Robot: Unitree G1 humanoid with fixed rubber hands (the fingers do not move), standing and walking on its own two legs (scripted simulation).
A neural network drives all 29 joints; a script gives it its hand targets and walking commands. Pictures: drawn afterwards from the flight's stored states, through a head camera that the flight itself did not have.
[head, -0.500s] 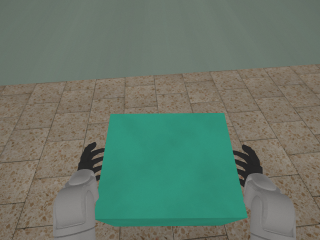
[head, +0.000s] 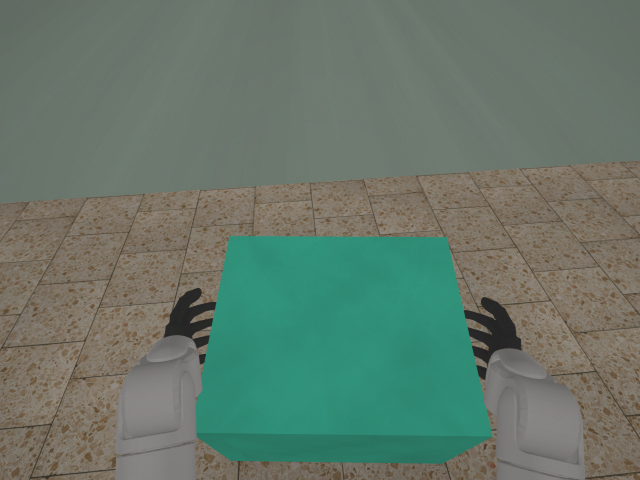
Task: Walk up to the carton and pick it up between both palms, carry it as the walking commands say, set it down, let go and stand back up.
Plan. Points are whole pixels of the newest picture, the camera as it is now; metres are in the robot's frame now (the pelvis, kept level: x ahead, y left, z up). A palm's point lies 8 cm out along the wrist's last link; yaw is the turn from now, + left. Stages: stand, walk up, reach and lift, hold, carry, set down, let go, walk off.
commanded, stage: carry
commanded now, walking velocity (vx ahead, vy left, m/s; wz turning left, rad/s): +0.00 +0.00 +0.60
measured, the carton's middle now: (337, 351) +0.31 +0.01 +0.00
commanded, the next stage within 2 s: none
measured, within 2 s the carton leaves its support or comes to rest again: neither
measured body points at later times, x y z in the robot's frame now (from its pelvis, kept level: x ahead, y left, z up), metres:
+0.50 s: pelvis -0.06 +0.02 -0.01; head -0.03 +0.01 +0.44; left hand +0.17 +0.27 +0.04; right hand +0.24 -0.10 +0.04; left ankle +0.03 +0.12 -0.73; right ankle -0.06 -0.12 -0.71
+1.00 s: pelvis -0.11 +0.03 -0.01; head -0.08 +0.03 +0.44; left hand +0.04 +0.34 +0.03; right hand +0.21 +0.00 +0.03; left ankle -0.14 +0.13 -0.73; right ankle -0.06 -0.10 -0.69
